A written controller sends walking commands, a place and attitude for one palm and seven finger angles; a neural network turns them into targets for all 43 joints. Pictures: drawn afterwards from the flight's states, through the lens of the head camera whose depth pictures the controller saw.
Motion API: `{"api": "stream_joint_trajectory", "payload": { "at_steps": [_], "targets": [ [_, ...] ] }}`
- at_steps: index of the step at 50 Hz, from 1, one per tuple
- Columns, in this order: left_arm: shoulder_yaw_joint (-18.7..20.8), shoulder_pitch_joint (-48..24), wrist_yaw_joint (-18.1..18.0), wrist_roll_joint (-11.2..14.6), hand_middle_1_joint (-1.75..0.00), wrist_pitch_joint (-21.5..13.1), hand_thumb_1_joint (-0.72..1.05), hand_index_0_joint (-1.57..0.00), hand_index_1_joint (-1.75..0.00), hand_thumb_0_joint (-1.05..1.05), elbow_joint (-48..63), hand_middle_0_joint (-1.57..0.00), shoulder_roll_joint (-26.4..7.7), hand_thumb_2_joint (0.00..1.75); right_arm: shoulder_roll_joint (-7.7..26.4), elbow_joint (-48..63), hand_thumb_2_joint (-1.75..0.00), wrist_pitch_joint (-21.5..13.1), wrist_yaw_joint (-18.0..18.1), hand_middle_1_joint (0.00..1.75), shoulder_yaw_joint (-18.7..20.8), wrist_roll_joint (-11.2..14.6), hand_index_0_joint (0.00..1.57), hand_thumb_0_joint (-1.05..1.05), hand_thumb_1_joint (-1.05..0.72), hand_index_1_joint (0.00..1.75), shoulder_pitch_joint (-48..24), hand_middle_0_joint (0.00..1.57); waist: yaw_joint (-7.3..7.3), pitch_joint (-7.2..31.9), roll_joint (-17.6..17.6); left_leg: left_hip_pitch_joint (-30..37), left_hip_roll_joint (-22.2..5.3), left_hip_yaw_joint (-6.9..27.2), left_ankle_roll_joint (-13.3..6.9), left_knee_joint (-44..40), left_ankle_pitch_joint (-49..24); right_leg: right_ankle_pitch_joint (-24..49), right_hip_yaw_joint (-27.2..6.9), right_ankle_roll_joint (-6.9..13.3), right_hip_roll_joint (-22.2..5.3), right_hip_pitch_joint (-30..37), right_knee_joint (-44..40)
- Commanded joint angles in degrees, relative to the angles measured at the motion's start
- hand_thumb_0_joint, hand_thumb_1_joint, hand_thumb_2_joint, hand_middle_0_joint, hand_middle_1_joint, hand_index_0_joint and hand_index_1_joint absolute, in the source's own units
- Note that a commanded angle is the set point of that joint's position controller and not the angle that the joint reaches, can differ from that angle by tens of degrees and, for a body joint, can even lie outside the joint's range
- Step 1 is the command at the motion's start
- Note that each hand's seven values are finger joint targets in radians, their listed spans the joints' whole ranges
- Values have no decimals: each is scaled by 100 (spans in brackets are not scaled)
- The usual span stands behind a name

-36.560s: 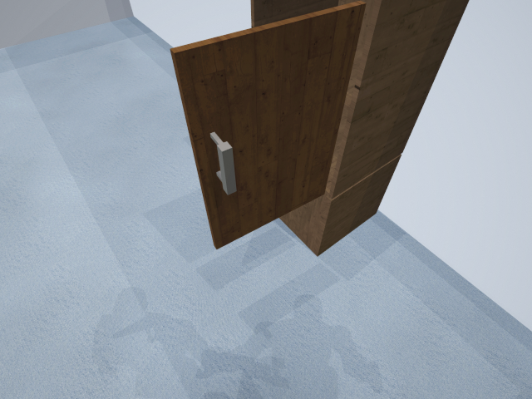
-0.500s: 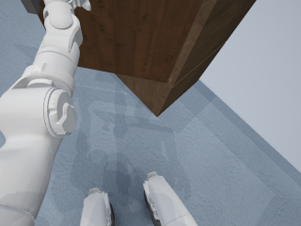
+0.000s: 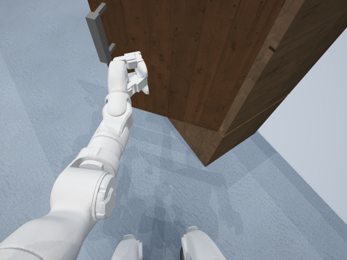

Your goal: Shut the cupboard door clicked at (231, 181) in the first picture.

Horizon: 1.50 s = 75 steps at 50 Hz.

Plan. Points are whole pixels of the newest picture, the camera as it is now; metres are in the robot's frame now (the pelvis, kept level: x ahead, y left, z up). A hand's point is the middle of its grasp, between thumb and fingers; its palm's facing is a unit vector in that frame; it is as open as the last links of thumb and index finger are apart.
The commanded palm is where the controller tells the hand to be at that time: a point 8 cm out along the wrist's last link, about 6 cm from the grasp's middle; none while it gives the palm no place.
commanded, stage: pull the fist back off the door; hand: left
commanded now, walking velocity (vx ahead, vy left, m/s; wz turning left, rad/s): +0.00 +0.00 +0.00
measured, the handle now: (104, 34) +0.65 +0.11 +0.09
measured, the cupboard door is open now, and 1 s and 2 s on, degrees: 38 38 38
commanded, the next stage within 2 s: draw the hand back to the body in 0.10 s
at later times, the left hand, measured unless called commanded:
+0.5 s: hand (110, 90) +0.44 +0.08 +0.12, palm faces +0.01 -1.00 -0.08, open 3.1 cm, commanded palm +0.40 +0.12 +0.13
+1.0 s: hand (13, 155) +0.30 +0.19 +0.18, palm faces +0.11 -0.97 -0.22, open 3.3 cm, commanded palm +0.26 +0.23 +0.20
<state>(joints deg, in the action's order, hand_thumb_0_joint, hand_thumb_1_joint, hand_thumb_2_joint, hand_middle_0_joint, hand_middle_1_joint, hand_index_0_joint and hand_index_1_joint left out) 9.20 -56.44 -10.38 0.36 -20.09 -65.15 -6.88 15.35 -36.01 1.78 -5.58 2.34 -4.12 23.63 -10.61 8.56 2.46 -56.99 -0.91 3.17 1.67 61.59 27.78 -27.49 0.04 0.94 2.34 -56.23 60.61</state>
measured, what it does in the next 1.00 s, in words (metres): rises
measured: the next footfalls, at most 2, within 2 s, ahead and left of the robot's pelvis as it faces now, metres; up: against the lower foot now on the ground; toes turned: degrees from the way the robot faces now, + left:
none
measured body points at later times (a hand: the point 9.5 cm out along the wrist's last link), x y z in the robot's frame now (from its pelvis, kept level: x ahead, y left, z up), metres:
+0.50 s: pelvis +0.00 +0.00 +0.03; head +0.07 -0.03 +0.47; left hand +0.44 +0.13 +0.13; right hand +0.02 -0.25 -0.11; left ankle +0.01 +0.14 -0.66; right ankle +0.00 -0.11 -0.66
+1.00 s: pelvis +0.01 +0.02 +0.07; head +0.00 +0.00 +0.52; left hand +0.29 +0.24 +0.20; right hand +0.21 -0.19 +0.00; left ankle +0.01 +0.14 -0.66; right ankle +0.00 -0.11 -0.66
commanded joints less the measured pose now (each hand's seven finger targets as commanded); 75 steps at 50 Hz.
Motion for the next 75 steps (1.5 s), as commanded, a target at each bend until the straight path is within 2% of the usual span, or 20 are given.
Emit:
{"api": "stream_joint_trajectory", "payload": {
  "at_steps": [1, 6, 11, 14, 17, 20, 22, 25, 28, 32, 36, 37, 41, 46, 48, 52, 58, 62, 71, 75],
  "targets": [
    [-345, -3100, -149, -54, -150, -1005, 90, -130, -150, 0, 2215, -130, -242, 90, 628, 161, -90, -166, 28, 30, 300, 7, 20, 0, -90, 30, 853, 20, -184, 2979, 302, 2314, 142, -274, -250, -307, -2377, 2842, 110, -16, -31, 1381, -646],
    [-389, -3153, -387, -440, -150, -915, 90, -130, -150, 0, 1316, -130, -421, 90, 651, -11, -90, -94, 104, 30, 277, 12, 20, 0, -90, 30, 724, 20, -422, 2476, -273, 1756, 167, -266, -309, -313, -1754, 2424, 70, -91, -69, 1222, -692],
    [103, -2901, -409, -239, -150, -338, 90, -130, -150, 0, 483, -130, -774, 90, 687, 135, -90, 27, 206, 30, 172, 54, 20, 0, -90, 30, 593, 20, -301, 2455, -615, 1144, 257, -341, -343, -465, -1358, 2288, -23, -108, -94, 1751, -852],
    [897, -2168, -202, 46, -150, -456, 90, -130, -150, 0, 1278, -130, -1558, 90, 667, 478, -90, 39, 263, 30, 123, 82, 20, 0, -90, 30, 504, 20, 301, 3337, -542, 1328, 290, -440, -321, -617, -1876, 3079, -140, -77, -119, 2818, -778],
    [801, -1148, 139, 101, -150, -762, 90, -130, -150, 0, 2542, -130, -1564, 90, 581, 765, -90, -16, 266, 30, 140, 149, 20, 0, -90, 30, 425, 20, 633, 3766, -478, 1675, 286, -555, -313, -764, -2426, 3979, -209, -37, -124, 3561, -766],
    [109, -67, 477, 124, -150, -676, 90, -130, -150, 0, 3507, -130, -956, 90, 540, 911, -90, -78, 231, 30, 186, 309, 20, 0, -90, 30, 311, 20, 621, 3176, -641, 2055, 242, -654, -347, -1067, -2347, 3968, -146, -64, -59, 3634, -1154],
    [-295, 327, 722, 321, -150, -348, 90, -130, -150, 0, 3752, -130, -613, 90, 572, 946, -90, -92, 293, 30, 199, 430, 20, 0, -90, 30, 246, 20, 470, 2569, -839, 2294, 222, -658, -369, -1317, -2004, 3488, -101, -103, -24, 3550, -1533],
    [-396, 536, 1000, 767, -150, 162, 90, -130, -150, 0, 4143, -130, -577, 90, 620, 912, -90, -132, 474, 30, 188, 598, 20, 0, -90, 30, -47, 20, 402, 1634, -1135, 2534, 202, -637, -403, -1676, -1323, 2307, -138, -180, -49, 3328, -2220],
    [-640, 469, 1128, 943, -150, 312, 90, -130, -150, 0, 4734, -130, -453, 90, 550, 878, -90, -287, 632, 30, 95, 671, 20, 0, -90, 30, -379, 20, 441, 1161, -483, 3074, 195, -559, -408, -1923, -1105, 1686, -35, -130, -57, 3014, -2461],
    [-421, 1424, 1117, 812, -147, 171, 90, -127, -147, 0, 5352, -127, -841, 90, 507, 920, -90, -446, 666, 30, 16, 653, 20, 0, -90, 30, -654, 20, 782, 1132, 112, 3491, 176, -462, -356, -2124, -1421, 1908, 117, -13, -51, 3162, -2275],
    [-292, 2477, 1239, 817, -135, 419, 90, -116, -135, 0, 5667, -116, -1042, 90, 487, 1141, -90, -469, 631, 30, -65, 705, 20, 0, -90, 30, -1087, 20, 1015, 906, 78, 3510, 161, -451, -310, -2376, -1420, 1865, 173, 22, -89, 3418, -2270],
    [-660, 2740, 1096, 514, -132, 613, 90, -113, -132, 0, 6048, -113, -1179, 90, 352, 1261, -90, -283, 764, 30, -1, 731, 20, 0, -90, 30, -1255, 20, 997, 1068, -324, 3740, 181, -411, -330, -2660, -1610, 1972, -92, 15, -216, 3871, -2593],
    [-393, 3432, 895, 495, -120, 1035, 90, -102, -120, 0, 6898, -102, -1414, 90, 290, 1426, -90, -110, 997, 30, -112, 720, 20, 0, -90, 30, -1661, 20, 1044, 525, -578, 3932, 147, -436, -368, -2966, -1671, 1993, -75, -66, -253, 4184, -2970],
    [-403, 3986, 803, 441, -105, 1384, 90, -89, -105, 0, 7627, -89, -1414, 90, 239, 1413, -90, -109, 1118, 30, -250, 699, 20, 0, -90, 30, -1880, 20, 1036, 30, -285, 4504, 84, -356, -360, -3363, -1768, 1958, 40, -37, -207, 4233, -3334],
    [-455, 4149, 757, 390, -99, 1435, 90, -83, -99, 0, 8128, -83, -1399, 90, 229, 1402, -90, -194, 1121, 30, -303, 670, 20, 0, -90, 30, -1902, 20, 1031, 101, 130, 4786, 66, -289, -324, -3506, -1938, 2035, 86, 3, -208, 4372, -3407],
    [-165, 5128, 646, 373, -87, 1581, 90, -72, -87, 0, 8635, -72, -1597, 90, 258, 1340, -90, -346, 1107, 30, -354, 586, 20, 0, -90, 30, -1916, 20, 1151, 129, 106, 4987, 39, -222, -294, -3711, -2286, 2282, 174, 12, -187, 4721, -3551],
    [545, 6119, 532, 390, -69, 1626, 90, -56, -69, 0, 9271, -56, -1981, 90, 218, 1256, -90, -463, 1113, 30, -382, 518, 20, 0, -90, 30, -2032, 20, 1271, -100, -90, 4922, 33, -259, -272, -3926, -2516, 2464, 214, -18, -227, 5043, -3716],
    [1157, 6870, 470, 385, -57, 1590, 90, -45, -57, 0, 9595, -45, -2345, 90, 231, 1151, -90, -571, 1088, 30, -334, 493, 20, 0, -90, 30, -2043, 20, 1381, -67, 112, 4948, 36, -309, -243, -3901, -2856, 2710, 215, -20, -233, 5211, -3762],
    [2021, 8008, 348, 422, -30, 1467, 90, -20, -30, 0, 10003, -20, -2657, 90, 239, 1076, -90, -834, 1090, 30, -214, 528, 20, 0, -90, 30, -1962, 20, 1453, -339, 75, 4850, 28, -390, -218, -3905, -2876, 2665, 254, -63, -213, 5101, -3793],
    [1472, 7532, 358, 353, -30, 1479, 90, -20, -30, 0, 9703, -20, -2193, 90, 354, 970, -90, -908, 1119, 30, -168, 523, 20, 0, -90, 30, -1907, 20, 1274, -822, 32, 4823, 48, -382, -274, -3953, -2342, 2115, 229, -102, -226, 4671, -3929]
  ]
}}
